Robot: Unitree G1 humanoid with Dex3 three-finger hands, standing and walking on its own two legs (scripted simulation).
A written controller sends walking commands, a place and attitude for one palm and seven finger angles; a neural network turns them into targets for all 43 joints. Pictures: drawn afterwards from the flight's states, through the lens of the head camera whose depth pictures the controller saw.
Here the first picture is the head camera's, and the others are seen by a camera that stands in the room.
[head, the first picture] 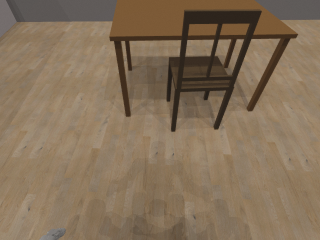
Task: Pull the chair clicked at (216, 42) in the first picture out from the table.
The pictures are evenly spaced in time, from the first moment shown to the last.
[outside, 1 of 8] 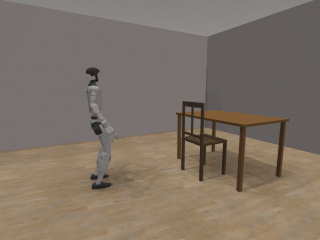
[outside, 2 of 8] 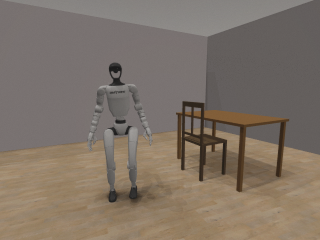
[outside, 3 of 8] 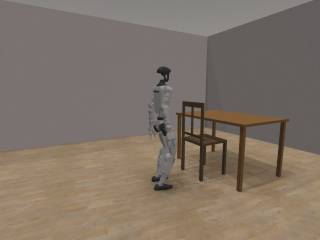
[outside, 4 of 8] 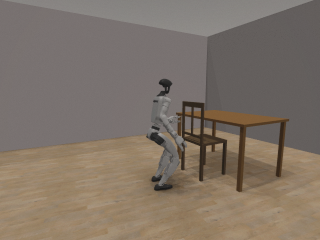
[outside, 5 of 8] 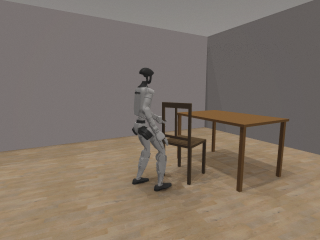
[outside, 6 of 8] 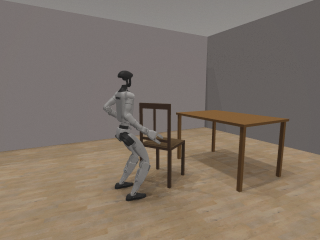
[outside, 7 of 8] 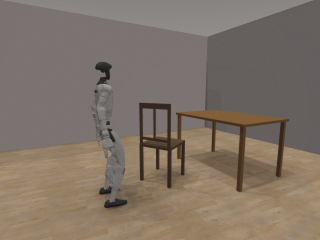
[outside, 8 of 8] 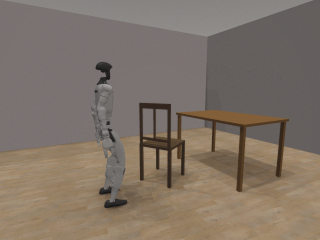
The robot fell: no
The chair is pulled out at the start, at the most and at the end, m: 0.00 0.53 0.53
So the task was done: yes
